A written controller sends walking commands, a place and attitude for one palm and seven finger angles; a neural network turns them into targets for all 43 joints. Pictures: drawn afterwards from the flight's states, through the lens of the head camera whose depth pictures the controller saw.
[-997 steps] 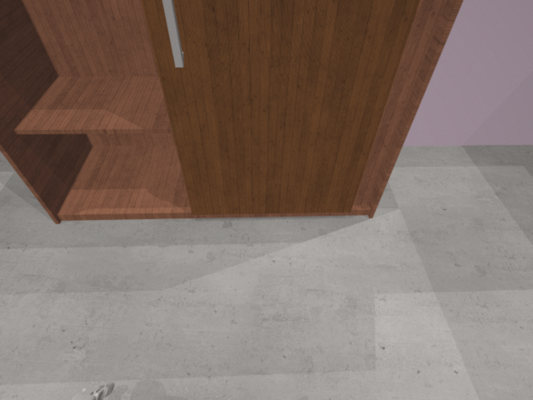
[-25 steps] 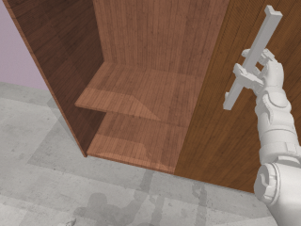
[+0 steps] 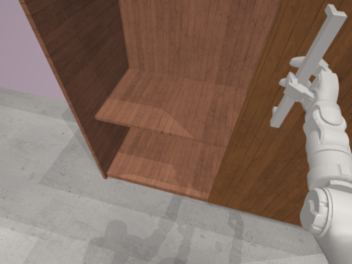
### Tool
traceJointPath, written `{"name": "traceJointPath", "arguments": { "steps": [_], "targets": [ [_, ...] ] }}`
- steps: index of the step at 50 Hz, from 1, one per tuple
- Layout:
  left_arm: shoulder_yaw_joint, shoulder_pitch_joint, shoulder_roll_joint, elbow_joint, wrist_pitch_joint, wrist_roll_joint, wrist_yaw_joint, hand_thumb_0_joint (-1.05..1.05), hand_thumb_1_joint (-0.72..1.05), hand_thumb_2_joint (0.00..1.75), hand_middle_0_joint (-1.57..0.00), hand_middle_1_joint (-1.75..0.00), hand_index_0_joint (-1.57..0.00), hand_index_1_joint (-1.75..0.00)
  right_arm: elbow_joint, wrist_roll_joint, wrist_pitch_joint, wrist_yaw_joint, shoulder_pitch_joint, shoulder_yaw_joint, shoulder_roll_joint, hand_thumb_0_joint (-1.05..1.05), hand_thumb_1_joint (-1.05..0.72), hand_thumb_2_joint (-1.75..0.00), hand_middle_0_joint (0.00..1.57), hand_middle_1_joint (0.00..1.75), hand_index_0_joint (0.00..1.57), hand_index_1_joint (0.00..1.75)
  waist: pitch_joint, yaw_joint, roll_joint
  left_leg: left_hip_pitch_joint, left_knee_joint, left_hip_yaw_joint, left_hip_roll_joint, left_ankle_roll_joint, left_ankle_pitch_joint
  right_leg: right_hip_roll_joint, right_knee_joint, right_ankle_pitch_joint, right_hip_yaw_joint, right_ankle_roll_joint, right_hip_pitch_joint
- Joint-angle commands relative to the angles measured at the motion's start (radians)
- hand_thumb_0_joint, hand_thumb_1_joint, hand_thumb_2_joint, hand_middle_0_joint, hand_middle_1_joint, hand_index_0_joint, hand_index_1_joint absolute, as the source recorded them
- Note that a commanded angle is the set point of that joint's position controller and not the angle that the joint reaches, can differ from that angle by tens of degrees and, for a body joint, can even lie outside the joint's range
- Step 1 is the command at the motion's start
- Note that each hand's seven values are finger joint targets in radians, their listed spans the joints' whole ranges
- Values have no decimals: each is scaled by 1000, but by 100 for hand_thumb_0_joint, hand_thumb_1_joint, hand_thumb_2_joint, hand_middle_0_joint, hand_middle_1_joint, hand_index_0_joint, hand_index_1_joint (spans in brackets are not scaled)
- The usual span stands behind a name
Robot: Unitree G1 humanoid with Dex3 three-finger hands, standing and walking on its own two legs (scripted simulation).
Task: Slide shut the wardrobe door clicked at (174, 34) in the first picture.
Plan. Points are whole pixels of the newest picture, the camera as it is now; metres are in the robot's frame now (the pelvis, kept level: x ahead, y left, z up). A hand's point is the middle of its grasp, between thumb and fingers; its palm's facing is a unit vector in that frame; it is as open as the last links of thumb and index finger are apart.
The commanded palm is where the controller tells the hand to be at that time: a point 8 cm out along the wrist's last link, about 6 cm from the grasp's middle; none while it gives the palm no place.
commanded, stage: grip the handle and tug to test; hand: right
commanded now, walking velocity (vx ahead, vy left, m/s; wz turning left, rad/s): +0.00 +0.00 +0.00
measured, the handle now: (298, 75) +0.53 -0.20 +0.19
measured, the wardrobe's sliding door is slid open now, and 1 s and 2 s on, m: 0.64 0.64 0.63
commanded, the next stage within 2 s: tug the door sideways, standing still in 0.30 s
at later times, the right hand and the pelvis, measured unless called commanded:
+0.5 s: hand (290, 86) +0.48 -0.17 +0.19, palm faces +0.11 +0.99 +0.02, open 5.5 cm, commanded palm +0.46 -0.21 +0.18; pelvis +0.03 +0.00 +0.00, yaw +0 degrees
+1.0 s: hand (287, 84) +0.49 -0.17 +0.19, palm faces +0.20 +0.98 -0.02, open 5.5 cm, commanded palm +0.47 -0.16 +0.18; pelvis +0.01 -0.01 +0.00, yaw -4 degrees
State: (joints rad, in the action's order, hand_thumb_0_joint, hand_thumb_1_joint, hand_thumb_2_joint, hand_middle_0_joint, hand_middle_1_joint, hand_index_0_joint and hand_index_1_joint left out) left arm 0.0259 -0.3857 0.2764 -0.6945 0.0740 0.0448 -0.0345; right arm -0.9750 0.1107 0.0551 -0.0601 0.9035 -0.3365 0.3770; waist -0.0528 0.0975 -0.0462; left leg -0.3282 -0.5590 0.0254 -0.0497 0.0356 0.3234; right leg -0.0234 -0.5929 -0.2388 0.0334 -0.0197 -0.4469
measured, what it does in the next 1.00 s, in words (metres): stands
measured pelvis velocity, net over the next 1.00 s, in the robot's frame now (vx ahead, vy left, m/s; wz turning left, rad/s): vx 0.01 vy -0.01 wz -0.07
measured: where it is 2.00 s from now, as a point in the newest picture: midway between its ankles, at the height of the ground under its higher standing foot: outside the picture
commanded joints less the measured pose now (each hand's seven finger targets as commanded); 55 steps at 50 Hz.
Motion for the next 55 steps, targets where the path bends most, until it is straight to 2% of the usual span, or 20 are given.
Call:
{"name": "traceJointPath", "arguments": {
  "steps": [1, 7, 11, 12, 15, 17, 20, 23, 25, 28, 30, 33, 34, 37, 41, 44, 47, 49, 52, 55],
  "targets": [
    [-54, -10, 136, 125, 43, 7, -5, 0, 90, 90, -20, -30, -20, -30, 263, 17, 68, -7, 447, -15, 241, 0, -90, -90, 45, 140, 45, 140, -324, -18, 9, -8, 90, -23, 10, -20, -295, 17, 36, 171, -37, -34, 292],
    [-55, 10, 140, 145, 29, 13, -8, 0, 90, 90, -20, -30, -20, -30, 284, 36, 32, -19, 346, -42, 262, 0, -90, -90, 45, 140, 45, 140, -283, -34, 65, 36, 101, -30, 15, -27, -343, 19, 45, 167, -21, -39, 248],
    [-57, 24, 138, 162, 18, 15, -8, 0, 90, 90, -20, -30, -20, -30, 351, 44, 4, -24, 278, -49, 254, 0, -90, -90, 45, 140, 45, 140, -315, -53, 34, 68, 92, -27, 17, -25, -412, 22, 43, 224, -15, -38, 277],
    [-55, 29, 137, 165, 14, 18, -8, 0, 90, 90, -20, -30, -20, -30, 351, 47, -8, -26, 251, -40, 242, 0, -90, -90, 45, 140, 45, 140, -294, -50, 54, 68, 94, -25, 17, -26, -421, 20, 46, 228, -15, -39, 274],
    [-57, 43, 136, 181, 2, 19, -9, 0, 90, 90, -20, -30, -20, -30, 419, 56, -32, -24, 188, -58, 248, 0, -90, -90, 45, 140, 45, 140, -319, -66, 69, 113, 86, -24, 22, -30, -502, 22, 47, 275, -8, -39, 279],
    [-59, 56, 130, 188, -2, 20, -8, 0, 90, 90, -20, -30, -20, -30, 484, 55, -44, -23, 187, -39, 225, 0, -90, -90, 45, 140, 45, 140, -339, -69, 27, 117, 80, -20, 21, -26, -526, 23, 45, 317, -10, -36, 314],
    [-59, 64, 132, 193, -13, 19, -7, 0, 90, 90, -20, -30, -20, -30, 515, 64, -75, -17, 122, -54, 223, 0, -90, -90, 45, 140, 45, 140, -326, -72, 63, 134, 78, -18, 24, -32, -600, 21, 41, 361, -7, -38, 315],
    [-59, 64, 121, 160, -17, 20, -12, 0, 90, 90, -20, -30, -20, -30, 524, 61, -89, 0, 350, 59, 116, 0, -90, -90, 45, 140, 45, 140, -260, -4, 49, 44, 92, -13, 20, -31, -546, 17, 26, 348, -16, -39, 338],
    [-62, 45, 125, 132, -20, 14, -13, 0, 90, 90, -20, -30, -20, -30, 467, 42, -96, 20, 412, 49, 138, 0, -90, -90, 45, 140, 45, 140, -268, 5, 7, 6, 89, -11, 17, -27, -514, 18, 18, 361, -27, -35, 357],
    [-63, 35, 116, 115, -20, 8, -9, 0, 90, 90, -20, -30, -20, -30, 438, 30, -93, 43, 461, 109, 54, 0, -90, -90, 45, 140, 45, 140, -295, 17, -4, -36, 86, -5, 15, -21, -473, 19, 5, 380, -41, -32, 395],
    [-65, 32, 117, 103, -14, 3, -5, 0, 90, 90, -20, -30, -20, -30, 423, 35, -78, 54, 513, 122, 30, 0, -90, -90, 45, 140, 45, 140, -345, 23, 3, -46, 77, -1, 14, -21, -471, 19, 0, 389, -54, -28, 425],
    [-64, 21, 111, 83, -5, -1, 1, 0, 90, 90, -20, -30, -20, -30, 384, 36, -45, 59, 563, 184, -47, 0, -90, -90, 45, 140, 45, 140, -351, 44, 27, -79, 71, 4, 10, -18, -441, 17, -9, 386, -69, -26, 445],
    [-66, 20, 114, 79, 0, -3, 3, 0, 90, 90, -20, -30, -20, -30, 370, 37, -36, 62, 577, 181, -46, 0, -90, -90, 45, 140, 45, 140, -361, 43, 42, -87, 71, 5, 8, -20, -420, 18, -7, 365, -75, -26, 442],
    [-62, 23, 111, 66, 16, -4, 10, 0, 90, 90, -20, -30, -20, -30, 349, 31, -4, 66, 636, 227, -95, 0, -90, -90, 45, 140, 45, 140, -352, 51, 2, -124, 68, 6, 9, -16, -368, 18, -7, 324, -83, -20, 451],
    [-61, 11, 111, 47, 41, -7, 18, 0, 90, 90, -20, -30, -20, -30, 298, 23, 29, 74, 671, 277, -154, 0, -90, -90, 45, 140, 45, 140, -328, 64, -6, -179, 70, 12, 6, -13, -274, 13, 0, 254, -103, -15, 454],
    [-62, 0, 111, 33, 67, -11, 25, 0, 90, 90, -20, -30, -20, -30, 316, 21, 59, 82, 735, 308, -188, 0, -90, -90, 45, 140, 45, 140, -349, 74, -41, -207, 65, 14, 4, -11, -241, 12, -5, 237, -116, -11, 474],
    [-62, -13, 112, 18, 92, -13, 33, 0, 90, 90, -20, -30, -20, -30, 271, 24, 71, 89, 734, 333, -234, 0, -90, -90, 45, 140, 45, 140, -335, 78, -19, -233, 60, 18, 0, -12, -204, 11, 0, 192, -125, -7, 458],
    [-65, -22, 117, 8, 110, -16, 35, 0, 90, 90, -20, -30, -20, -30, 284, 23, 86, 92, 766, 333, -226, 0, -90, -90, 45, 140, 45, 140, -350, 82, -16, -235, 57, 16, -1, -12, -196, 12, -1, 186, -131, -7, 460],
    [-64, -35, 118, -6, 128, -16, 38, 0, 90, 90, -20, -30, -20, -30, 234, 21, 90, 94, 761, 337, -240, 0, -90, -90, 45, 140, 45, 140, -326, 84, 3, -250, 52, 21, -3, -13, -173, 12, 3, 149, -131, -4, 438],
    [-67, -42, 122, -11, 145, -18, 42, 0, 90, 90, -20, -30, -20, -30, 267, 13, 106, 95, 809, 336, -223, 0, -90, -90, 45, 140, 45, 140, -358, 82, -59, -263, 38, 21, -3, -7, -170, 13, -1, 161, -139, 2, 466]
  ]
}}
